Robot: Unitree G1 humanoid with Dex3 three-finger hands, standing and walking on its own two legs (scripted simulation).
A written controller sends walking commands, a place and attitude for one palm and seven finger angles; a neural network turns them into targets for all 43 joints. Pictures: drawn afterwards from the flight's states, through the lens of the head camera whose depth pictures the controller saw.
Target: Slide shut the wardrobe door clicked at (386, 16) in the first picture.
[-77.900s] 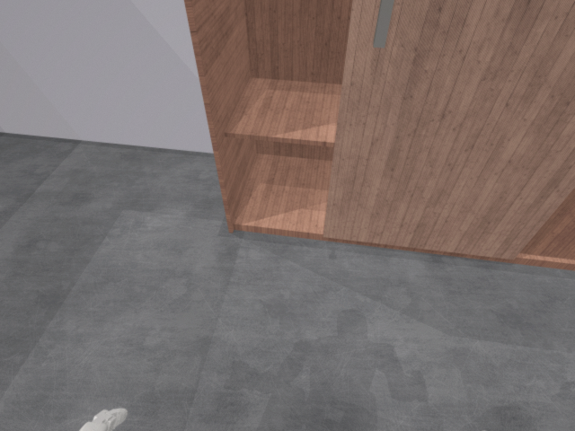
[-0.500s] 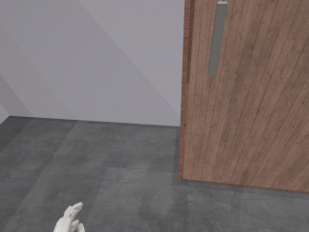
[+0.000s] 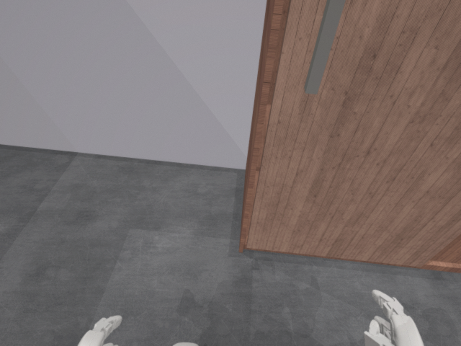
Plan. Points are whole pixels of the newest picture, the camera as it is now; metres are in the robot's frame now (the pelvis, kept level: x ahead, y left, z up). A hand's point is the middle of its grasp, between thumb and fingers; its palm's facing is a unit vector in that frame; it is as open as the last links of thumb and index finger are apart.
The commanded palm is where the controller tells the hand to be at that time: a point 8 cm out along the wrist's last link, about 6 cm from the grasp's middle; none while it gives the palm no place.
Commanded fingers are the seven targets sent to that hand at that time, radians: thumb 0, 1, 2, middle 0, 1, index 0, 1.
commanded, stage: let the arm hang, fingers relaxed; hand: right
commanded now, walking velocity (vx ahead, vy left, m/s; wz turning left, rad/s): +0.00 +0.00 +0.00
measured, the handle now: (323, 37) +0.66 -0.11 +0.27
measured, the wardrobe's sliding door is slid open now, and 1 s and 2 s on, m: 0.01 0.01 0.01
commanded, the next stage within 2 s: look to check the result in 0.92 s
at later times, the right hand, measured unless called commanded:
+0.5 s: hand out of the picture +0.03 -0.19 -0.13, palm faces +0.06 +0.97 -0.23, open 7.3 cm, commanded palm none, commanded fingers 0.00 -0.90 -0.90 0.20 0.30 0.20 0.30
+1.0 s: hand out of the picture +0.02 -0.19 -0.14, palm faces +0.03 +0.98 -0.19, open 7.3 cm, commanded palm none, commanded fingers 0.00 -0.90 -0.90 0.20 0.30 0.20 0.30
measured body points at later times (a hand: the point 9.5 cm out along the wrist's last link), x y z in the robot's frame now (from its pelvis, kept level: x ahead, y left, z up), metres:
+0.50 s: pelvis +0.00 +0.01 +0.04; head +0.02 +0.01 +0.49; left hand +0.03 +0.23 -0.12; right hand +0.03 -0.24 -0.11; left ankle +0.03 +0.11 -0.70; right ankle -0.03 -0.09 -0.70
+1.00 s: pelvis +0.00 -0.02 +0.04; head +0.02 -0.02 +0.49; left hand -0.01 +0.21 -0.12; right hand +0.02 -0.25 -0.12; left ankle +0.03 +0.11 -0.70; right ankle -0.03 -0.09 -0.70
